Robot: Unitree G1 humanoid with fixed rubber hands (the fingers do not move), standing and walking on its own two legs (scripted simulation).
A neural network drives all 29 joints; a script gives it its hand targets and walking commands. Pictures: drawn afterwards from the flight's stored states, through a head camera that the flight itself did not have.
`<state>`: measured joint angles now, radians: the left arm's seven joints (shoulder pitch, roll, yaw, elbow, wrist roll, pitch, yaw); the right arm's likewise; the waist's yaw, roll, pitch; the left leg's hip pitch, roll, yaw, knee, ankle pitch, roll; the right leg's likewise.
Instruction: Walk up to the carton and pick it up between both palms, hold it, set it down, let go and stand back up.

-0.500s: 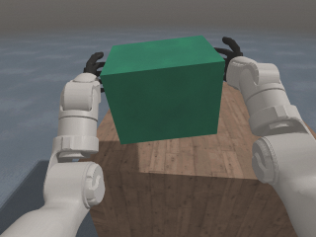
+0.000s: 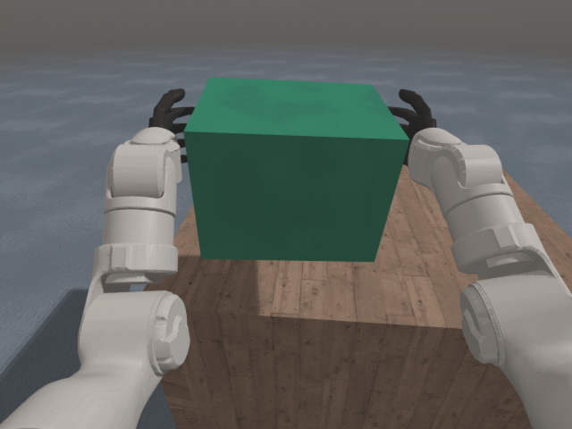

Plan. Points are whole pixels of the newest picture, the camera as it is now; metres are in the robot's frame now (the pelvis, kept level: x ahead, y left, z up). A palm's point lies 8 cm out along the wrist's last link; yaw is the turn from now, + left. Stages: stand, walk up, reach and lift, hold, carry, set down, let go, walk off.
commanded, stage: hold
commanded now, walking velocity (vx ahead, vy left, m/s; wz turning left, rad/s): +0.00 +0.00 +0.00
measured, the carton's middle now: (290, 167) +0.39 +0.00 +0.26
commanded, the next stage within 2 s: none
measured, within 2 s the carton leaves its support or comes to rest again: neither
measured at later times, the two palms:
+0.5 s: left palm (180, 142) +0.37 +0.14 +0.31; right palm (436, 125) +0.37 -0.19 +0.33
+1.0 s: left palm (161, 138) +0.35 +0.16 +0.32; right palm (430, 132) +0.35 -0.17 +0.32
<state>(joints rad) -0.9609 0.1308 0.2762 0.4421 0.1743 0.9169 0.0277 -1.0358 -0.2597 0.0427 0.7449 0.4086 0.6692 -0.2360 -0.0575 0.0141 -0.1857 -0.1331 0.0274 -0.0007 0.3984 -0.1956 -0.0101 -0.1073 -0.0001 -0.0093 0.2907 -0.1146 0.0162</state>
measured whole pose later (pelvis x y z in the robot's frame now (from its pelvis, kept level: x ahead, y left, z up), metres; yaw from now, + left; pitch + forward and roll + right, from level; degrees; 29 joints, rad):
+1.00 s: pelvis -0.01 +0.00 +0.00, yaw +0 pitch -5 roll -1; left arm -1.01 0.15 0.28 0.54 0.16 0.89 0.02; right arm -1.12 -0.26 0.03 0.84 0.41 0.69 -0.24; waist -0.06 0.02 -0.20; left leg -0.13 0.03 -0.01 0.40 -0.19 -0.01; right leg -0.11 0.00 -0.01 0.30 -0.11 0.01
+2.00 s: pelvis -0.01 -0.01 +0.00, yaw +0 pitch -5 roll -1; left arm -1.03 0.16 0.28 0.58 0.15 0.85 0.02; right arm -1.23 -0.26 -0.02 0.95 0.36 0.68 -0.22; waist -0.06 0.02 -0.19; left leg -0.13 0.03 -0.02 0.39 -0.18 -0.02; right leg -0.12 0.01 -0.01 0.30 -0.10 0.01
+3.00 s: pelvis +0.00 -0.01 +0.00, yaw +0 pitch -4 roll -1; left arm -1.02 0.16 0.28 0.58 0.15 0.85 0.02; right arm -1.22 -0.26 -0.01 0.96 0.37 0.66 -0.21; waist -0.06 0.02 -0.18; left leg -0.13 0.03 -0.02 0.37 -0.18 -0.02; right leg -0.12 0.01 -0.01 0.30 -0.11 0.01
